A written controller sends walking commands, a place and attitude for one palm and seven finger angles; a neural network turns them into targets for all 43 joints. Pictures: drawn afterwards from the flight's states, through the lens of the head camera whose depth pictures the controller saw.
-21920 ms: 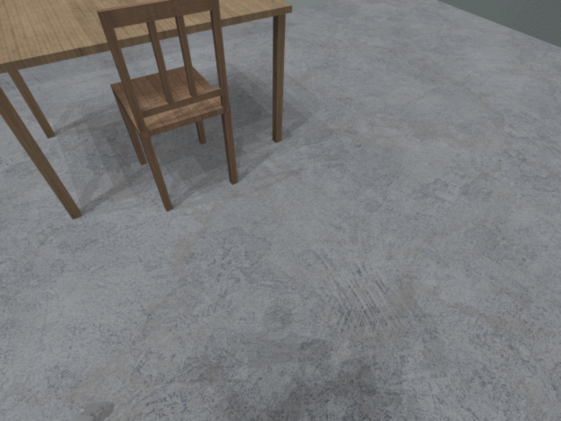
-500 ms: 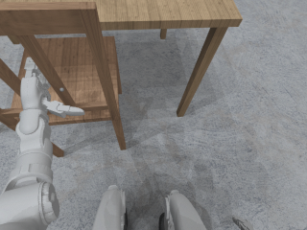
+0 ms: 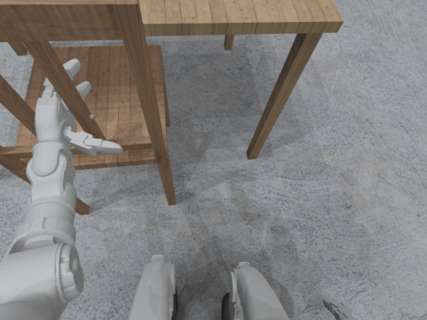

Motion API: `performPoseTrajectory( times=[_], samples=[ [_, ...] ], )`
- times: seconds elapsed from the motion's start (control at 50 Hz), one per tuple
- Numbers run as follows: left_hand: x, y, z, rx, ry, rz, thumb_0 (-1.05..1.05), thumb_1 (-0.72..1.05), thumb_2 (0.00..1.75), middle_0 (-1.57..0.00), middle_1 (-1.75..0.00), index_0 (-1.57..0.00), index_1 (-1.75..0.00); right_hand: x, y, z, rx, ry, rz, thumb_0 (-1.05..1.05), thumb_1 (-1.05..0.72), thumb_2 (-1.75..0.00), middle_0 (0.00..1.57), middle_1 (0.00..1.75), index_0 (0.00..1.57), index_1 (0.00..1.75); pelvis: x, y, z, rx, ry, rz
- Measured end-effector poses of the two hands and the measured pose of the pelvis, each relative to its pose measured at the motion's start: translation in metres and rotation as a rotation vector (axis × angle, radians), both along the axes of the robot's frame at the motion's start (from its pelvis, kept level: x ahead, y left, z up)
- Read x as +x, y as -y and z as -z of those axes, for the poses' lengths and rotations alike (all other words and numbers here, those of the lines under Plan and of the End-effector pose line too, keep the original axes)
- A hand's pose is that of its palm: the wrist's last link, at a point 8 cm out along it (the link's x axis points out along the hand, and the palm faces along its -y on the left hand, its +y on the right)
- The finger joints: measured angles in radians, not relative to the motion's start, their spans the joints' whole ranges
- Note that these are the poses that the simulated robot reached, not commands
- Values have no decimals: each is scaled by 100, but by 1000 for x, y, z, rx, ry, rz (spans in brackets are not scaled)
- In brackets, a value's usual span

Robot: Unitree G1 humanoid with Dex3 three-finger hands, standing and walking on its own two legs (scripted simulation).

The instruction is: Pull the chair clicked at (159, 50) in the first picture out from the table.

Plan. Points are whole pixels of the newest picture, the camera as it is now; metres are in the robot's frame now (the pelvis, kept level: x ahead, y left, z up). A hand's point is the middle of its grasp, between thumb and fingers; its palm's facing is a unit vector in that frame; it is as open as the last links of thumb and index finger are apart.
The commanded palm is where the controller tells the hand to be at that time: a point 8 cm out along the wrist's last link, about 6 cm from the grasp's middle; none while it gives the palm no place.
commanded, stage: hook a spindle and tug to test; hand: left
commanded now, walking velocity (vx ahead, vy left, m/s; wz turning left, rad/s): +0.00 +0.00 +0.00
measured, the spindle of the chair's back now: (18, 107) +0.48 +0.34 +0.04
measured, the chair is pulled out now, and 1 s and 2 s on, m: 0.00 0.02 0.12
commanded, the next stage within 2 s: step backward, pulling the chair out in 1.20 s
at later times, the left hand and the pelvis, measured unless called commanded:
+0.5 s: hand (90, 115) +0.47 +0.22 +0.04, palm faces +0.14 -0.99 -0.02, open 6.9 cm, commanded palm +0.43 +0.25 +0.04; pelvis +0.01 +0.00 +0.01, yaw +0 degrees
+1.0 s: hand (91, 124) +0.45 +0.21 +0.04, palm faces +0.14 -0.99 -0.02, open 5.3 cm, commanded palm +0.40 +0.25 +0.04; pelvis +0.02 +0.00 +0.02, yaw +0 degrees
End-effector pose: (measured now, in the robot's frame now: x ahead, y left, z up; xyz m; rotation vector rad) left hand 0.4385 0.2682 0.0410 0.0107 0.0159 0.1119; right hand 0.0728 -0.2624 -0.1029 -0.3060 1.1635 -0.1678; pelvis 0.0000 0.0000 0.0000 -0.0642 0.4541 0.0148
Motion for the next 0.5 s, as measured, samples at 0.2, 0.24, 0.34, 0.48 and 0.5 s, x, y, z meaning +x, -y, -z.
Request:
performPoseTrajectory(
  times=[0.2, 0.24, 0.34, 0.48, 0.5],
  samples=[
    [-1, 0, 0, 13, -9, -37, -2, -33, 37, -35, -98, -35, -99, -4, -3, -2, 16, -21, 2, 0, -91, -89, 20, 30, 20, 30, 4, 2, -4, 6, 6, 2],
    [1, 0, 0, 16, -1, -34, -1, -24, 41, -39, -109, -38, -109, -4, -1, -2, 12, -23, 4, 0, -91, -89, 20, 30, 20, 30, 4, 3, -3, 6, 5, 2],
    [2, -2, 0, 12, 6, -26, -1, 0, 51, -45, -129, -44, -129, -3, 2, -1, 4, -26, 7, 0, -91, -89, 20, 30, 20, 30, 4, 4, -2, 5, 2, 2],
    [0, -2, -2, 6, -7, -30, -1, 37, 67, -47, -141, -46, -141, 3, 4, -4, 7, -11, 19, 0, -91, -89, 20, 30, 20, 30, 7, 3, -5, 7, 6, 6],
    [-1, -2, -2, 6, -9, -31, 0, 43, 70, -47, -141, -46, -142, 4, 3, -5, 8, -9, 19, 0, -91, -89, 20, 30, 20, 30, 8, 3, -6, 7, 7, 6]
  ],
)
